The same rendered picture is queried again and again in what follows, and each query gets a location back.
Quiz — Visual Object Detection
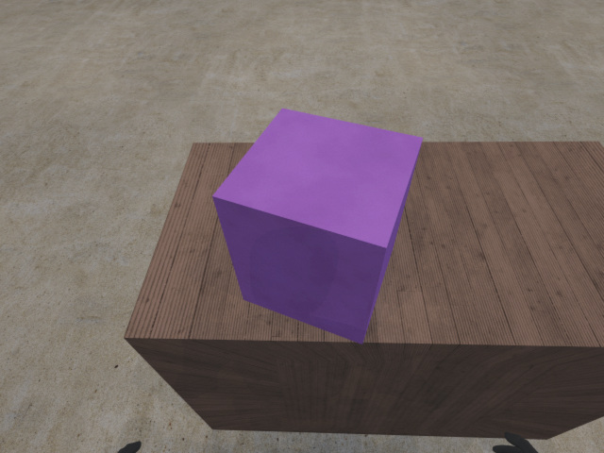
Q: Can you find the pedestal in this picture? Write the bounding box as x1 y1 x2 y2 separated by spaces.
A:
124 142 604 440

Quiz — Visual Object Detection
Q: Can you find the carton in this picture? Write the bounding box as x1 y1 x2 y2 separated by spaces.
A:
212 109 423 344

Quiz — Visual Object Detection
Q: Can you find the robot right hand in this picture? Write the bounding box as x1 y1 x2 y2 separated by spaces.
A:
493 432 538 453

